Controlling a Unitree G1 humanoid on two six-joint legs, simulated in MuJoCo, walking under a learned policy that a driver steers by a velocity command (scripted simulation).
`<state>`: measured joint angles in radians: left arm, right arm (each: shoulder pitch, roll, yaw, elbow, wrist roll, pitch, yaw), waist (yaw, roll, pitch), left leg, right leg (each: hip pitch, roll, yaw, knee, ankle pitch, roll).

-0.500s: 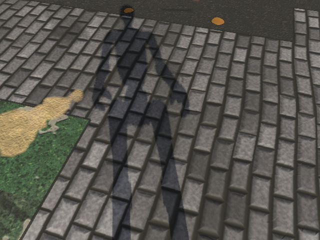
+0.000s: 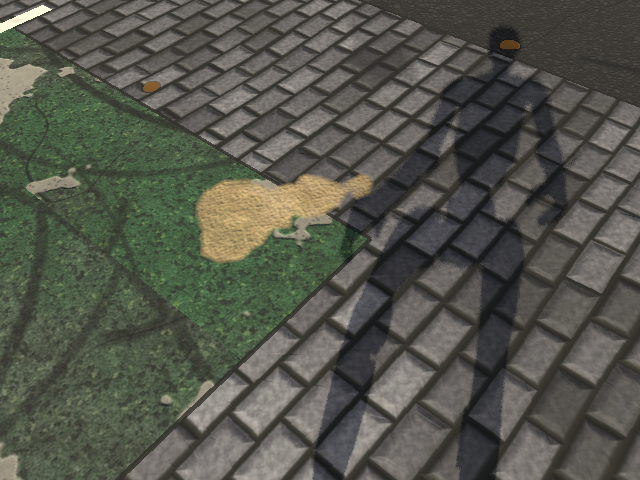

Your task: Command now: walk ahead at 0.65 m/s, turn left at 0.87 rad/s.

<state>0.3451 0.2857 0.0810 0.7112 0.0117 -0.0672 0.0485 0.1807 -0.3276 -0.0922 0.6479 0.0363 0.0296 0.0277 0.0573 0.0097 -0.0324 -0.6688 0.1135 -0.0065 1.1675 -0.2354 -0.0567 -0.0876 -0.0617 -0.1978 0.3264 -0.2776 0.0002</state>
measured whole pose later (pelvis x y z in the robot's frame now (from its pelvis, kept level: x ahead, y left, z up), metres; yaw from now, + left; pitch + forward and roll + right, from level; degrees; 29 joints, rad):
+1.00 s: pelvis +0.58 +0.20 -0.01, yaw -4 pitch +1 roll -1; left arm 0.19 0.23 0.03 0.79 0.02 -0.06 -0.02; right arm 0.12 -0.28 -0.05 0.74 0.00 -0.02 -0.05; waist 0.03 0.03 0.08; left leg -0.54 0.10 -0.11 0.94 -0.34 -0.08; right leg -0.32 0.13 0.00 0.39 -0.08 -0.11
